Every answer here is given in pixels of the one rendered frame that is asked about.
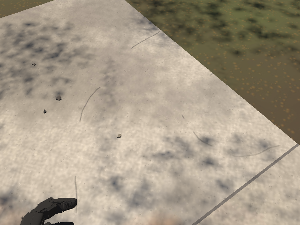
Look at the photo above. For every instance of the left robot hand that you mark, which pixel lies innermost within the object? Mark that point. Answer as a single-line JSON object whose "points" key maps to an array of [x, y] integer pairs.
{"points": [[48, 209]]}

